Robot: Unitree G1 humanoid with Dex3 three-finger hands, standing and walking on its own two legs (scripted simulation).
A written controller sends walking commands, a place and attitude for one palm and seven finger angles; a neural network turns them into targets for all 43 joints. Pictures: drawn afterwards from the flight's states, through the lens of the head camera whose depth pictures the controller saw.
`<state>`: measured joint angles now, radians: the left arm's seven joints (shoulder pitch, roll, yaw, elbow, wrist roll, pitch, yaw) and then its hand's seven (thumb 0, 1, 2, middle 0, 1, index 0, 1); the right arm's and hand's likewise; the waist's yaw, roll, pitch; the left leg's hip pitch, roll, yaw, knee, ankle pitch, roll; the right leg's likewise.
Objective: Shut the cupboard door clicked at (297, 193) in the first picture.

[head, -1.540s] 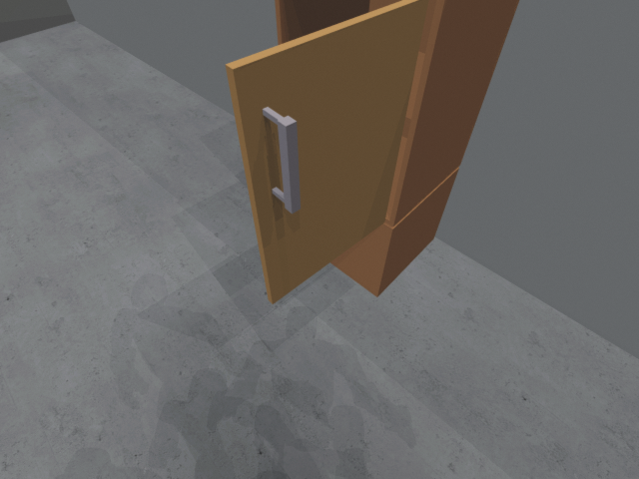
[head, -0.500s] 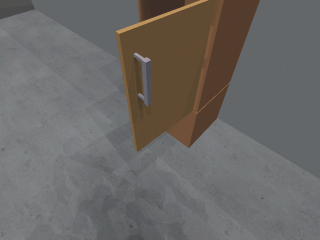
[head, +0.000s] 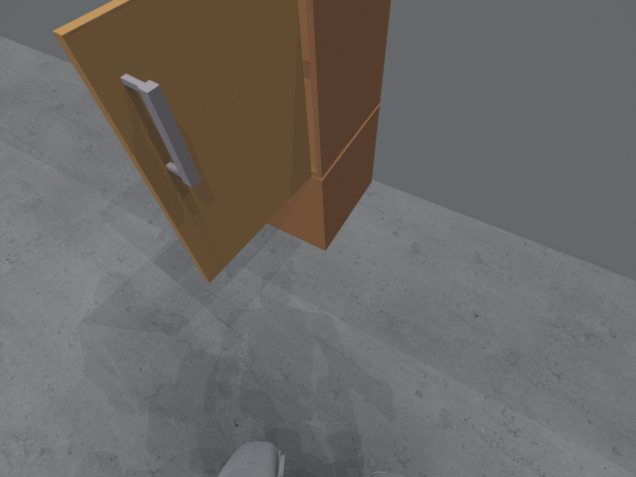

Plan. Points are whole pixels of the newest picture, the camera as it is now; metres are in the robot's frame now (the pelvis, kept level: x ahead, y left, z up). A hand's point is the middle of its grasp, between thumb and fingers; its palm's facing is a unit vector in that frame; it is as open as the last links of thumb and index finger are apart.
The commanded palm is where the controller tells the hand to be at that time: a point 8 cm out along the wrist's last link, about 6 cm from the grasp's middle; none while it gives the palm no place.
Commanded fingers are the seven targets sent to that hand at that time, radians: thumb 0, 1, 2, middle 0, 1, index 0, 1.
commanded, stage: walk to a spot facing it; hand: left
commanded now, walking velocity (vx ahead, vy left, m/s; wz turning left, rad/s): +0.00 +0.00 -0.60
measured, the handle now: (163, 135) +0.54 +0.27 +0.09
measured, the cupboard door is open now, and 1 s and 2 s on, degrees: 85 85 85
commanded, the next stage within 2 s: none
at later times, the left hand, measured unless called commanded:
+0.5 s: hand (170, 467) +0.13 +0.24 -0.17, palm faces -0.20 -0.95 -0.24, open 7.3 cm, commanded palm none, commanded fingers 0.00 0.90 0.90 -0.20 -0.30 -0.20 -0.30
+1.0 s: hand (258, 402) +0.23 +0.12 -0.17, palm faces -0.59 -0.78 -0.21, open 7.3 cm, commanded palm none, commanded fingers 0.00 0.90 0.90 -0.20 -0.30 -0.20 -0.30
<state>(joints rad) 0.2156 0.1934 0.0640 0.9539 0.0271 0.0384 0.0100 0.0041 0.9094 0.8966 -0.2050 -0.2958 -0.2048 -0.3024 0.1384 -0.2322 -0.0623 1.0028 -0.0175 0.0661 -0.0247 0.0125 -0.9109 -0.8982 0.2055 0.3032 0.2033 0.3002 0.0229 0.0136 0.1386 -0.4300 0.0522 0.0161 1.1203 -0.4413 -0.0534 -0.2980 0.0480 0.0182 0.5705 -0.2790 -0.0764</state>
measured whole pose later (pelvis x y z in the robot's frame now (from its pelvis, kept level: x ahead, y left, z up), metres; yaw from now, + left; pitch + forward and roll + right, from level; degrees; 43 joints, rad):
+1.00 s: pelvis +0.04 +0.01 +0.00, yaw -36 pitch +1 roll +1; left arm 0.18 0.24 0.05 0.90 0.04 0.04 -0.02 0.01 0.91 0.90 -0.21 -0.30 -0.21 -0.30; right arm 0.20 -0.25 -0.05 0.89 -0.02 0.02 0.00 0.01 -0.91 -0.90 0.20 0.30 0.20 0.30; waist -0.01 -0.05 0.08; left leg -0.36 0.05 0.08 0.71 -0.40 -0.08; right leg -0.29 0.01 0.12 0.56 -0.29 0.00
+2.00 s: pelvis +0.28 -0.30 +0.01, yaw -64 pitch +1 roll -1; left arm 0.29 0.23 0.08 1.04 0.03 0.00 -0.03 0.01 0.92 0.90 -0.20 -0.30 -0.20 -0.30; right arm 0.18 -0.16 -0.02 0.93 -0.04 -0.08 -0.01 0.00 -0.91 -0.90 0.20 0.30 0.20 0.30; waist 0.04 -0.05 0.06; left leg -0.25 0.07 0.15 0.48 -0.25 0.00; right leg -0.48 -0.04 -0.03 1.21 -0.33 -0.01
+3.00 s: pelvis +0.36 -0.64 +0.01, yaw -59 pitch +2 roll -2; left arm 0.14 0.23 0.06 0.93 0.02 0.05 0.01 0.01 0.91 0.90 -0.20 -0.30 -0.20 -0.30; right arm 0.21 -0.20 -0.04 0.97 -0.03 0.02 -0.01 0.01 -0.91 -0.90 0.21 0.30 0.20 0.30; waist -0.01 0.00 0.07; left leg -0.34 -0.01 -0.03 0.49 -0.19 0.04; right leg -0.47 -0.06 0.01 0.98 -0.41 0.09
